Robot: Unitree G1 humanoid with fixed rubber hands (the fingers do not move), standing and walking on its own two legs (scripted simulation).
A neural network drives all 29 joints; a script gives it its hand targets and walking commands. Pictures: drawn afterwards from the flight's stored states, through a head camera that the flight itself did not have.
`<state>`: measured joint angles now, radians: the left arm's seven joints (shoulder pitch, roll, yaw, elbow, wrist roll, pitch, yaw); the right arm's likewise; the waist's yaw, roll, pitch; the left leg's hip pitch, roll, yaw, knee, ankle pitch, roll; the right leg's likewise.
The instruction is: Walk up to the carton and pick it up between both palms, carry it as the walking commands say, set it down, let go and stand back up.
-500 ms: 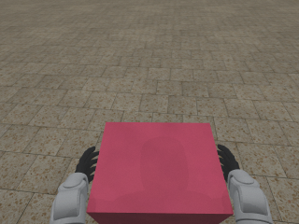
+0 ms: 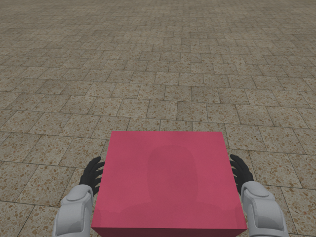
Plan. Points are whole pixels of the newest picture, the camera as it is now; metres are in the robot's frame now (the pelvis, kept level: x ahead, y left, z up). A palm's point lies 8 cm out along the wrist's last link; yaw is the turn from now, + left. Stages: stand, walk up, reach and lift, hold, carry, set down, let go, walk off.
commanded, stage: hold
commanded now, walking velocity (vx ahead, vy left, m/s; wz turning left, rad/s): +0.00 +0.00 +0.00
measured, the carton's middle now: (165, 193) +0.28 +0.00 -0.04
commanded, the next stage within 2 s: carry in 0.72 s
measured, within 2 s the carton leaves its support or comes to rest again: neither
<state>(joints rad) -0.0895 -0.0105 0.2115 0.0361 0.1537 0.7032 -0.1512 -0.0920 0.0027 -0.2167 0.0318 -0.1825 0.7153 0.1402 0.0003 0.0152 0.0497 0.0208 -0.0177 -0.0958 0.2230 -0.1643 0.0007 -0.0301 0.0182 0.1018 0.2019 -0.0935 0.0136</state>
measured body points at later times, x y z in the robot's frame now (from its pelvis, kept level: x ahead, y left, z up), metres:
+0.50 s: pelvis +0.00 +0.00 +0.00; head -0.01 +0.00 +0.45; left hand +0.27 +0.19 +0.03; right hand +0.27 -0.20 +0.03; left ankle -0.02 +0.12 -0.75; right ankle +0.02 -0.13 -0.75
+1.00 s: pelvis -0.03 +0.00 -0.03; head -0.06 +0.00 +0.42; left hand +0.24 +0.19 +0.06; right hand +0.23 -0.20 +0.05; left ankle -0.02 +0.12 -0.75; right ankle +0.01 -0.13 -0.75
